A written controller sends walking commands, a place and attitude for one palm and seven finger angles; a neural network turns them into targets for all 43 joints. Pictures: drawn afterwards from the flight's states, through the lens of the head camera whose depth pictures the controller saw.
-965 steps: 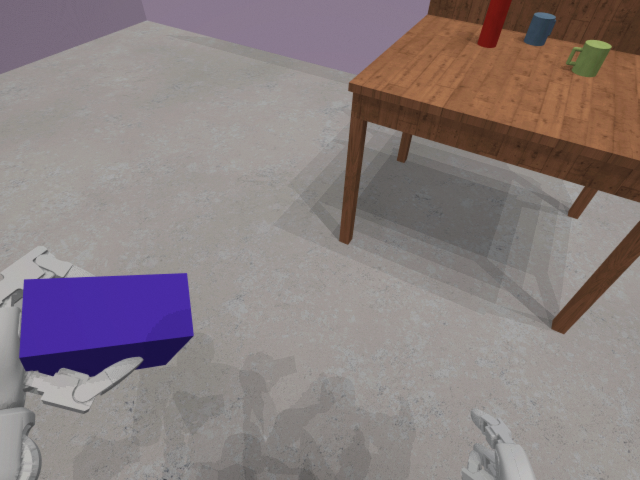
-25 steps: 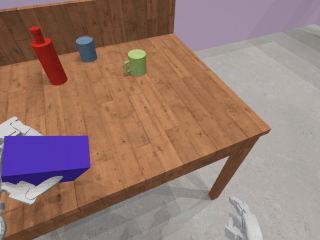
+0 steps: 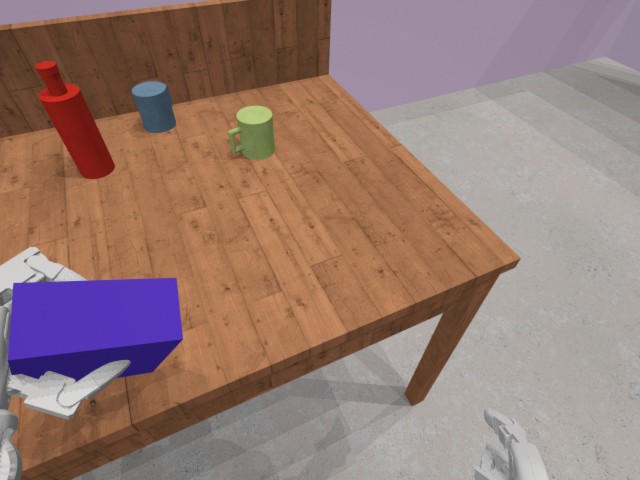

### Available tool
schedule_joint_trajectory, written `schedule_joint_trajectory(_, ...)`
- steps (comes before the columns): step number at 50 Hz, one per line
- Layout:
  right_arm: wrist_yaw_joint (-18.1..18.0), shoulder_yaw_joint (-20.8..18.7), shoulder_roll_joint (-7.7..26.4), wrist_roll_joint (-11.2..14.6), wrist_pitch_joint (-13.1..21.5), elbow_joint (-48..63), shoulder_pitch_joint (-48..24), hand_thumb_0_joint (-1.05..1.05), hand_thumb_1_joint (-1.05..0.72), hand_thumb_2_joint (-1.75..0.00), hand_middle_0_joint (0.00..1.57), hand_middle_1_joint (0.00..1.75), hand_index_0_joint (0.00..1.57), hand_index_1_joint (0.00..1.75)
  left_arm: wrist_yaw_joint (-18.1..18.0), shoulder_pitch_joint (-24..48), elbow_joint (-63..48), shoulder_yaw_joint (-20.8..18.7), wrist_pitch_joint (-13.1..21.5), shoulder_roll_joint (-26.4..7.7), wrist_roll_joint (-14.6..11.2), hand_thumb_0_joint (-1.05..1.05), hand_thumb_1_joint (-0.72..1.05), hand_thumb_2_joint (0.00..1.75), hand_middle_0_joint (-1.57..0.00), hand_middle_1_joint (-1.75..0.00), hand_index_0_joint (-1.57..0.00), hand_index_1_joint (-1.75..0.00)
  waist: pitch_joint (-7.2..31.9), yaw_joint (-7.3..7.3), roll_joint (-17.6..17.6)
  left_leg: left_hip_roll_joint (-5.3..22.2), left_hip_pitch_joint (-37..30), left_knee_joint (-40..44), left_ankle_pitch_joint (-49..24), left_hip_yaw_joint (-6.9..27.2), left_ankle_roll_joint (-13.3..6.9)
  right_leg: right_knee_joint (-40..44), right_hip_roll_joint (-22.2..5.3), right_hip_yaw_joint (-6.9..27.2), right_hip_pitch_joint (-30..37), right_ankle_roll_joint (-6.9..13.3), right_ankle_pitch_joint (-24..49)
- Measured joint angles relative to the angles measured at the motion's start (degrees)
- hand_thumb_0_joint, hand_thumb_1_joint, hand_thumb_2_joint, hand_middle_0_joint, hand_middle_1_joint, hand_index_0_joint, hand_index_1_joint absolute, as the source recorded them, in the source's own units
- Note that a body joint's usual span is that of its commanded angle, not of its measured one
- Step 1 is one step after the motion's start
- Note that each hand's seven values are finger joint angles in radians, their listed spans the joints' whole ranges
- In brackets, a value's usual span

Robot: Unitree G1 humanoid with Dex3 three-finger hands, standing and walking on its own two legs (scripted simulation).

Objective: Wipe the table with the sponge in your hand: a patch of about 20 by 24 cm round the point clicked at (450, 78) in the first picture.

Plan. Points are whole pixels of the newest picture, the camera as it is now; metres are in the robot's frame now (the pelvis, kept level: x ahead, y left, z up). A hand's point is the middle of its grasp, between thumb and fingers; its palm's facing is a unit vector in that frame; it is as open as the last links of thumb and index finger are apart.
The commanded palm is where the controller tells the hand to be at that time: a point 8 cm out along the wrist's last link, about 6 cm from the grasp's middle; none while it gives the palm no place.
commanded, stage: shuffle to correct the standing spot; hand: left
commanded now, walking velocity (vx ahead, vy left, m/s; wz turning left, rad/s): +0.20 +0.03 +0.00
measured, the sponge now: (119, 333) +0.23 +0.21 +0.13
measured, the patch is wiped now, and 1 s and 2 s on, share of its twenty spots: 0.00 0.00 0.00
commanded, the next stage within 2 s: come to a stop and stand still in 1.60 s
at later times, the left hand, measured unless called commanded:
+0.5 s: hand (26, 346) +0.20 +0.27 +0.16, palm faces +0.37 -0.85 -0.37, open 9.7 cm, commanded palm +0.15 +0.31 +0.18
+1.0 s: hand (67, 335) +0.21 +0.24 +0.16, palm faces +0.35 -0.86 -0.37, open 9.7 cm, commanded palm +0.16 +0.29 +0.18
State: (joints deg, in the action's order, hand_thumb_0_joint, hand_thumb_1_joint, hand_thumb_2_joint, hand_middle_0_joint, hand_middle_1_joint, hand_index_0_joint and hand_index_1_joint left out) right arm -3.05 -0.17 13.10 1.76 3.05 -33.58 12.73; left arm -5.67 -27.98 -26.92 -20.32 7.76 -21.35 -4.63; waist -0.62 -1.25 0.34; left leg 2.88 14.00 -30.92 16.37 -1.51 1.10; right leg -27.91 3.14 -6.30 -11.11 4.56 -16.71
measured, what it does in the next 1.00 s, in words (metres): stands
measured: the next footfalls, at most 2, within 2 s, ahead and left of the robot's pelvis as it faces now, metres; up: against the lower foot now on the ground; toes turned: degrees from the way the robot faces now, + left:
none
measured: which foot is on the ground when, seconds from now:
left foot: down 0.00-1.00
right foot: down 0.00-1.00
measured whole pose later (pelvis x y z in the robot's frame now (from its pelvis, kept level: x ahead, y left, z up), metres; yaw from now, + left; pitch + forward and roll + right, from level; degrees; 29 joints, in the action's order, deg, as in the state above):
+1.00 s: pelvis +0.00 +0.00 +0.00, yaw +1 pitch +0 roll -1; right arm -3.5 0.6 12.6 1.4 4.1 -33.9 12.4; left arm -6.0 -26.9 -26.7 -18.6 7.0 -20.3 -4.3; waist -0.2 -0.8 0.8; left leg 2.4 15.1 -31.3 16.3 -0.7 0.6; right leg -27.4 2.8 -7.0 -11.5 4.3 -16.4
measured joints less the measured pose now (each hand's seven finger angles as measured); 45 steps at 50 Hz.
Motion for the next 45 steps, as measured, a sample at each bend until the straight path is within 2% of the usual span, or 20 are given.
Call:
schedule_joint_trajectory(7, 0.18, 0.59, -1.02, -0.04, 0.62, -0.05, -0.86, 0.01, -0.91, -0.9, 0.2, 0.29, 0.2, 0.3, 0.21, 0.49, -0.71, 0.88, 0.23, -0.15, 0.56, -0.01, -0.47, 1.03, -0.76, -1.35, -0.78, -1.34, -1.12, 0.53, -0.07, -0.91, -0.26, 0.5, -0.55, -0.25, -0.79, -0.14, -0.93, 0.17, 0.02, -0.78, 0.31)
schedule_joint_trajectory(14, 0.21, 1.44, -2.05, -0.18, 1.01, 0.62, -1.14, 0.01, -0.91, -0.9, 0.2, 0.29, 0.2, 0.3, 0.3, -0.15, -1.05, 0.18, 0.98, -0.87, 0.55, -0.01, -0.47, 1.03, -0.76, -1.35, -0.78, -1.34, -0.26, 0.89, 0.22, -1.54, 0.17, 0.93, -1.06, -0.26, -1.53, 0.57, -1.52, 0.16, -0.2, -1.48, 0.99)
schedule_joint_trajectory(24, -0.28, 2.1, -2.25, -0.45, 1.57, 0.26, -0.7, 0.01, -0.9, -0.9, 0.2, 0.3, 0.2, 0.3, -0.03, 1.71, 1.48, 1.25, -0.21, 1.0, 1.13, -0.01, -0.47, 1.03, -0.76, -1.35, -0.78, -1.34, 0.33, 1.79, -0.09, -2.29, -0.18, 2.08, -1.78, -0.3, -2.18, 1.53, -2.21, 0.18, 0.15, -2.18, 1.67)
schedule_joint_trajectory(37, -0.35, 1.99, -2.1, -0.4, 1.56, 0.7, -0.45, 0.01, -0.9, -0.9, 0.2, 0.3, 0.2, 0.3, 0.09, 0.34, -0.38, 0.35, 0.27, -0.82, 0.52, -0.01, -0.47, 1.03, -0.76, -1.35, -0.78, -1.34, 0.47, 0.78, 0.56, -1.6, -0.03, 2.64, -2.06, 0.2, -1.38, 2.75, -1.43, -0.26, 0.36, -1.48, 2.1)
schedule_joint_trajectory(45, -0.49, 1.25, -0.92, -0.4, 1.22, -0.08, -0.02, 0.01, -0.9, -0.9, 0.2, 0.3, 0.2, 0.3, -0.09, 0.76, 1.39, 1.44, -0.77, 1.17, 0.39, -0.01, -0.47, 1.03, -0.76, -1.35, -0.78, -1.34, 0.79, 0.93, 0.87, -0.74, 0.61, 0.98, -0.91, 0.47, -0.7, 1.56, -0.61, -0.45, -0.08, -0.64, 1.08)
